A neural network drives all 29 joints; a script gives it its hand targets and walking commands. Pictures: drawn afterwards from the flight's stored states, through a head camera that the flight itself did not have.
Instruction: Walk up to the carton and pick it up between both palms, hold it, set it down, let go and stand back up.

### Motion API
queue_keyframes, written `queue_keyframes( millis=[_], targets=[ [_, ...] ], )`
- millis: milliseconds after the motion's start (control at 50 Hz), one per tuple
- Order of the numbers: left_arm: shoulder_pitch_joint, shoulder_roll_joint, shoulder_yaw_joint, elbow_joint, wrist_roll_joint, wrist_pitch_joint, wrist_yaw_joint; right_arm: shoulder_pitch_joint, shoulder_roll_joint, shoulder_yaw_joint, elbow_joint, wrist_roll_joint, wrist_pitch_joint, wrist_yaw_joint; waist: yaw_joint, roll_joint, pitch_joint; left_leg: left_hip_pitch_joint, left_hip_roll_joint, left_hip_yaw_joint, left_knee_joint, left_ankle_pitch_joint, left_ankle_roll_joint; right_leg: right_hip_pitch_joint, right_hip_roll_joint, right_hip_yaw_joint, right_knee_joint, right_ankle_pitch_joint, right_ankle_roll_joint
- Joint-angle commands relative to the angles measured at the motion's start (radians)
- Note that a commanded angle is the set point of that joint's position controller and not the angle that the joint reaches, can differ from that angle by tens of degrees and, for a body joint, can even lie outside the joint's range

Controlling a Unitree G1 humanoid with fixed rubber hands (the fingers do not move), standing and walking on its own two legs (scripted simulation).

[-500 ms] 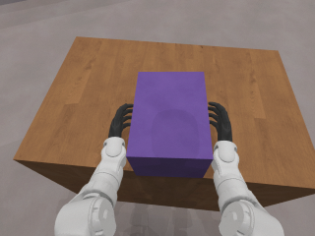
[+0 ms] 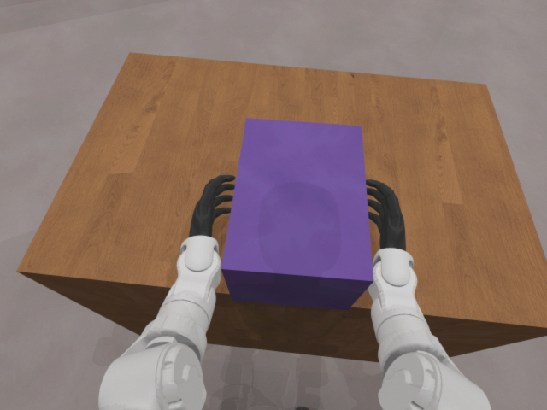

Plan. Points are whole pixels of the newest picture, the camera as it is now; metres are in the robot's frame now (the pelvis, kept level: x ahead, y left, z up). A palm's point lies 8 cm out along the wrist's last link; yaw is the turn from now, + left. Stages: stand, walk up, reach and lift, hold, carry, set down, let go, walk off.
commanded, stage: set down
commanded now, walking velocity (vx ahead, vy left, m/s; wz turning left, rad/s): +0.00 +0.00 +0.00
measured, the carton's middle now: (296, 213) +0.44 -0.05 -0.03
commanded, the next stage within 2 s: none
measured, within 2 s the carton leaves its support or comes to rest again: neither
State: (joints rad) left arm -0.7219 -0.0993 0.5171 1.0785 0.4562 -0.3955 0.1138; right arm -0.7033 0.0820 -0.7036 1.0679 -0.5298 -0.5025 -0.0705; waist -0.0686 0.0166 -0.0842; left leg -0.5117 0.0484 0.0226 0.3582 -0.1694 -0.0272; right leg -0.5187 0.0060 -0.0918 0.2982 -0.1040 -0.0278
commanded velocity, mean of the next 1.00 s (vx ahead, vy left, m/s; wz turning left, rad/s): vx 0.00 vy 0.00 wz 0.00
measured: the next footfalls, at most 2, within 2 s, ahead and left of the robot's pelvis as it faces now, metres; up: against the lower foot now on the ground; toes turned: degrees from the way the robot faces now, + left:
none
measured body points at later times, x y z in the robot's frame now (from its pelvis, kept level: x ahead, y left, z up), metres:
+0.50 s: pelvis +0.00 +0.01 -0.01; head +0.09 +0.00 +0.43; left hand +0.44 +0.10 +0.00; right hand +0.41 -0.19 +0.00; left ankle -0.02 +0.13 -0.74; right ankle +0.00 -0.10 -0.74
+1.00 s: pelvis -0.04 +0.00 -0.04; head +0.06 -0.01 +0.40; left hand +0.44 +0.13 +0.02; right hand +0.42 -0.24 +0.03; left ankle -0.02 +0.13 -0.74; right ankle +0.00 -0.10 -0.74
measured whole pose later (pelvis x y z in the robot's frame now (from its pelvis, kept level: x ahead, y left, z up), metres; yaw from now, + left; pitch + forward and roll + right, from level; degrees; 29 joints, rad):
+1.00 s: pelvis -0.04 +0.00 -0.04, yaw -3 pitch +27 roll -1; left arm -1.01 0.17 -0.05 1.43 -0.26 -0.36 0.12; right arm -1.00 -0.31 0.07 1.41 0.34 -0.32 -0.03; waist -0.01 0.03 -0.30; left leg -0.90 0.07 0.05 0.71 -0.28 -0.02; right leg -0.93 0.02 -0.04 0.65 -0.19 -0.03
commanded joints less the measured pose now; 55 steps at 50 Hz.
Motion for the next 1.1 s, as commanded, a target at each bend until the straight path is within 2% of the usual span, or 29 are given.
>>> queue_keyframes(
  millis=[0, 140, 220, 280, 300, 340, 360, 400, 460, 560, 620, 700, 740, 800, 860, 900, 1000, 1020, 1040, 1080],
  targets=[
    [-0.398, -0.473, -0.212, 0.013, 0.078, -0.032, -0.085, -0.394, 0.478, 0.271, 0.058, -0.095, -0.024, 0.122, -0.009, -0.010, -0.561, 0.108, -0.023, 0.050, -0.010, 0.231, -0.010, 0.471, -0.007, -0.008, 0.098, 0.496, 0.031],
    [-0.374, -0.428, -0.202, 0.003, 0.080, -0.034, -0.089, -0.376, 0.422, 0.259, 0.040, -0.097, -0.019, 0.131, -0.002, -0.020, -0.560, 0.129, -0.027, 0.061, 0.001, 0.260, -0.016, 0.507, -0.002, -0.005, 0.116, 0.542, 0.040],
    [-0.356, -0.290, -0.166, -0.006, 0.055, -0.039, -0.063, -0.351, 0.279, 0.244, 0.038, -0.052, -0.014, 0.106, 0.009, -0.022, -0.561, 0.118, -0.033, 0.075, 0.008, 0.272, -0.019, 0.521, 0.003, 0.011, 0.135, 0.572, 0.046],
    [-0.367, -0.038, -0.098, -0.052, -0.010, -0.032, -0.006, -0.343, -0.003, 0.218, 0.060, 0.085, -0.016, 0.034, 0.020, -0.026, -0.579, 0.090, -0.038, 0.087, 0.023, 0.287, -0.018, 0.533, 0.009, 0.047, 0.168, 0.599, 0.051],
    [-0.397, 0.033, -0.117, -0.063, -0.065, -0.029, 0.018, -0.374, -0.080, 0.256, 0.060, 0.167, -0.015, 0.004, 0.026, -0.020, -0.607, 0.056, -0.039, 0.085, 0.036, 0.289, -0.018, 0.539, 0.013, 0.067, 0.183, 0.610, 0.048],
    [-0.458, 0.100, -0.204, -0.039, -0.192, -0.028, 0.052, -0.433, -0.142, 0.394, 0.090, 0.331, -0.007, -0.035, 0.034, -0.009, -0.669, 0.005, -0.041, 0.076, 0.079, 0.278, -0.024, 0.531, 0.021, 0.089, 0.215, 0.617, 0.046],
    [-0.467, 0.133, -0.218, -0.008, -0.244, -0.036, 0.057, -0.471, -0.134, 0.447, 0.110, 0.394, 0.000, -0.046, 0.039, -0.014, -0.692, -0.047, -0.050, 0.069, 0.103, 0.252, -0.011, 0.506, 0.008, 0.092, 0.220, 0.602, 0.043],
    [-0.500, 0.171, -0.261, 0.051, -0.315, -0.059, 0.062, -0.516, -0.171, 0.507, 0.117, 0.475, 0.007, -0.057, 0.040, -0.023, -0.765, -0.069, -0.053, 0.061, 0.148, 0.247, -0.011, 0.468, 0.008, 0.096, 0.257, 0.586, 0.042],
    [-0.519, 0.192, -0.290, 0.159, -0.353, -0.077, 0.059, -0.541, -0.230, 0.541, 0.192, 0.536, 0.016, -0.053, 0.038, 0.000, -0.774, -0.009, -0.053, 0.049, 0.207, 0.274, -0.028, 0.330, 0.020, 0.079, 0.275, 0.485, 0.034],
    [-0.545, 0.221, -0.321, 0.262, -0.400, -0.073, 0.050, -0.581, -0.310, 0.567, 0.302, 0.601, 0.007, -0.039, 0.026, 0.006, -0.725, 0.058, -0.042, 0.034, 0.264, 0.319, -0.052, 0.140, 0.043, 0.052, 0.277, 0.383, 0.026],
    [-0.595, 0.246, -0.368, 0.258, -0.450, -0.070, 0.053, -0.615, -0.386, 0.575, 0.316, 0.639, 0.000, -0.029, 0.013, 0.032, -0.775, 0.145, -0.030, 0.022, 0.299, 0.382, -0.074, 0.019, 0.059, 0.029, 0.273, 0.346, 0.015],
    [-0.656, 0.283, -0.438, 0.281, -0.538, -0.080, 0.044, -0.665, -0.428, 0.626, 0.312, 0.697, 0.018, -0.012, 0.004, 0.027, -0.816, 0.103, -0.032, 0.022, 0.327, 0.335, -0.075, -0.028, 0.063, 0.022, 0.295, 0.298, 0.017],
    [-0.680, 0.308, -0.468, 0.267, -0.574, -0.077, 0.043, -0.678, -0.469, 0.652, 0.309, 0.742, 0.032, 0.000, 0.010, 0.045, -0.853, 0.117, -0.032, 0.019, 0.334, 0.345, -0.081, -0.054, 0.066, 0.018, 0.303, 0.291, 0.018],
    [-0.718, 0.340, -0.504, 0.229, -0.629, -0.067, 0.038, -0.710, -0.500, 0.695, 0.257, 0.793, 0.058, 0.017, 0.024, 0.033, -0.921, 0.092, -0.035, 0.023, 0.345, 0.317, -0.073, -0.055, 0.065, 0.020, 0.319, 0.275, 0.022],
    [-0.730, 0.354, -0.543, 0.250, -0.679, -0.046, 0.022, -0.725, -0.508, 0.738, 0.248, 0.836, 0.097, 0.034, 0.026, -0.002, -0.897, 0.019, -0.039, 0.025, 0.337, 0.238, -0.053, -0.035, 0.056, 0.032, 0.326, 0.244, 0.029],
    [-0.741, 0.369, -0.565, 0.202, -0.710, -0.030, 0.017, -0.732, -0.530, 0.759, 0.207, 0.866, 0.117, 0.043, 0.030, -0.005, -0.934, 0.011, -0.042, 0.026, 0.335, 0.238, -0.046, -0.016, 0.054, 0.038, 0.331, 0.263, 0.035],
    [-0.766, 0.419, -0.570, 0.196, -0.738, 0.022, -0.011, -0.753, -0.532, 0.800, 0.155, 0.905, 0.182, 0.053, 0.046, -0.056, -0.898, -0.102, -0.056, 0.037, 0.299, 0.128, -0.014, 0.084, 0.034, 0.068, 0.321, 0.241, 0.050],
    [-0.771, 0.429, -0.569, 0.167, -0.747, 0.032, -0.014, -0.761, -0.543, 0.801, 0.120, 0.911, 0.192, 0.052, 0.046, -0.065, -0.919, -0.104, -0.058, 0.037, 0.289, 0.121, -0.010, 0.111, 0.034, 0.071, 0.319, 0.252, 0.055],
    [-0.775, 0.426, -0.574, 0.197, -0.749, 0.042, -0.019, -0.761, -0.533, 0.799, 0.132, 0.906, 0.206, 0.052, 0.040, -0.075, -0.887, -0.128, -0.059, 0.037, 0.282, 0.088, -0.004, 0.116, 0.028, 0.073, 0.318, 0.232, 0.055],
    [-0.785, 0.442, -0.574, 0.184, -0.752, 0.056, -0.024, -0.761, -0.540, 0.793, 0.111, 0.901, 0.226, 0.049, 0.040, -0.080, -0.878, -0.140, -0.061, 0.036, 0.263, 0.061, 0.002, 0.142, 0.023, 0.080, 0.306, 0.216, 0.058]
  ],
)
